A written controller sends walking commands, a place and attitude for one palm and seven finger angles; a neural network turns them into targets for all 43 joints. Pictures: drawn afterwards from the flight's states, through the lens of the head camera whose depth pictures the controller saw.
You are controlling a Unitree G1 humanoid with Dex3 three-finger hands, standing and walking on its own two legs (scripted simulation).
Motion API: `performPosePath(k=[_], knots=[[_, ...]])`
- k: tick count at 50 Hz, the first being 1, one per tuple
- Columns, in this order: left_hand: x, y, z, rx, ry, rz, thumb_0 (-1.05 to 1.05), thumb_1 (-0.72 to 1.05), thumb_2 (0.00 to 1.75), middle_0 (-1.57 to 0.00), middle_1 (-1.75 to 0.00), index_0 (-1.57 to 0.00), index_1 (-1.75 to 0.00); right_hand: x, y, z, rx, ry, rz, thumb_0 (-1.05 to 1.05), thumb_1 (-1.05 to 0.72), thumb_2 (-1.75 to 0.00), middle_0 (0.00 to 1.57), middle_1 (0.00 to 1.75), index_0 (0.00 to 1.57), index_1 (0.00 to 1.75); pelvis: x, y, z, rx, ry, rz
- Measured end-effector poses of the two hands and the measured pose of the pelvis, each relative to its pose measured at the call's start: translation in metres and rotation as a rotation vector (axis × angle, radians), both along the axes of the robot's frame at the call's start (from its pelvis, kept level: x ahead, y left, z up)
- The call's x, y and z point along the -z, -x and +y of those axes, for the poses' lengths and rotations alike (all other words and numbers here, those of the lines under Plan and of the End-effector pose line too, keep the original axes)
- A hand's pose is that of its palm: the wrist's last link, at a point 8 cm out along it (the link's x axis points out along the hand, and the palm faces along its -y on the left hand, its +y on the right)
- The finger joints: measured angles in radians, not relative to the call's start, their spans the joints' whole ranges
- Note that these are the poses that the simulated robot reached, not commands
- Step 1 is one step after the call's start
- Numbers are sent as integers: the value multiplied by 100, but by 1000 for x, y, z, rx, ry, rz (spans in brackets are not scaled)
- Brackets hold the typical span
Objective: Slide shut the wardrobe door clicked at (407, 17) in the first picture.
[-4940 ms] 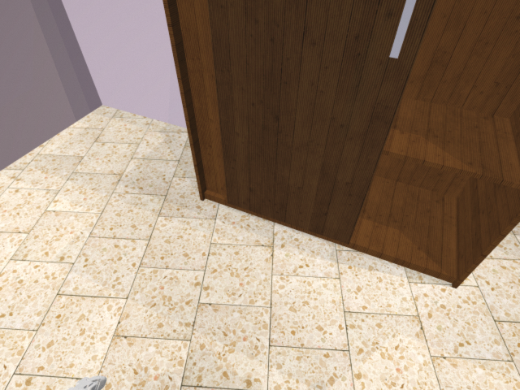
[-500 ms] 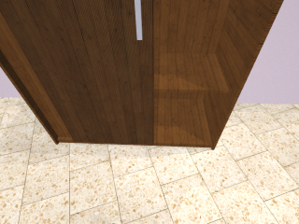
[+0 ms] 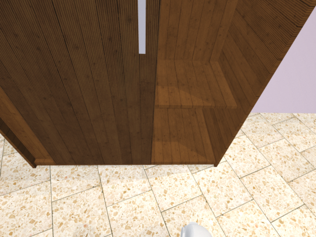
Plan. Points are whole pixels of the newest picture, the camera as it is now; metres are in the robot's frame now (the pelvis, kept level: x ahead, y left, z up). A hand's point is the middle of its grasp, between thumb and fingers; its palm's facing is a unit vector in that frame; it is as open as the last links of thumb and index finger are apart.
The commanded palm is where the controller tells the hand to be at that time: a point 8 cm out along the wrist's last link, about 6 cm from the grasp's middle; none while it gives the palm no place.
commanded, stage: take the last steps up to it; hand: left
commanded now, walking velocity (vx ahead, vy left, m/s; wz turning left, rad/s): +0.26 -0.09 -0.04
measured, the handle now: (142, 9) +0.65 +0.10 +0.27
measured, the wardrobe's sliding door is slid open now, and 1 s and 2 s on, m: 0.46 0.46 0.46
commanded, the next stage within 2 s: come to a stop and stand still in 0.22 s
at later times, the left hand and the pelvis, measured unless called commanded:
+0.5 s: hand (121, 225) +0.19 +0.11 -0.18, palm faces +0.05 -0.98 -0.19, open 7.2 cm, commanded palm none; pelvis +0.16 -0.06 +0.00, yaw -1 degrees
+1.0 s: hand out of the picture +0.14 +0.12 -0.17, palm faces +0.03 -0.96 -0.28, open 7.4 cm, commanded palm none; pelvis +0.12 -0.08 -0.01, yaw -2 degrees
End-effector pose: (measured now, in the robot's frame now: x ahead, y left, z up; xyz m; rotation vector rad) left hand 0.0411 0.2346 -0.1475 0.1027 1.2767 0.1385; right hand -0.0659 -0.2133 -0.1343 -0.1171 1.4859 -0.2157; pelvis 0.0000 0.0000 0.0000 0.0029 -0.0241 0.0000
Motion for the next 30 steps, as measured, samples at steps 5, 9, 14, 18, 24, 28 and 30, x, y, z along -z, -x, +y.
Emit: performPosePath(k=[5,9,14,18,24,28,30], knots=[[-4,-101,-21,92,-31,-91,0,91,90,-19,-30,-19,-30,13,9,2,79,-60,125,0,-91,-90,20,30,20,30,11,-43,-18,13,-8,1],[1,-158,-43,113,-60,-177,0,91,90,-19,-30,-19,-30,29,-9,-11,111,-103,202,0,-91,-90,20,30,20,30,27,-80,-40,16,-12,-5],[-5,-165,-64,62,-50,-141,0,91,90,-19,-30,-20,-30,30,-88,-43,68,-81,94,0,-91,-90,20,30,20,30,16,-111,-55,3,4,-19],[-10,-157,-64,17,-70,-89,-2,95,90,-20,-30,-20,-30,23,-169,-63,9,-46,-61,0,-91,-90,20,30,20,29,6,-132,-61,-6,15,-7],[-4,-143,-72,0,-41,20,-1,94,90,-20,-30,-20,-30,14,-255,-76,-47,7,-192,1,-94,-90,20,30,19,29,3,-158,-59,13,27,4],[6,-135,-71,-35,-12,67,0,93,90,-20,-30,-20,-30,13,-287,-71,-76,20,-224,0,-93,-90,19,30,19,29,8,-170,-51,13,35,-4],[12,-132,-68,-53,-2,85,0,92,90,-20,-30,-20,-30,13,-296,-64,-90,23,-231,0,-93,-90,19,30,19,29,11,-173,-47,7,32,-11]])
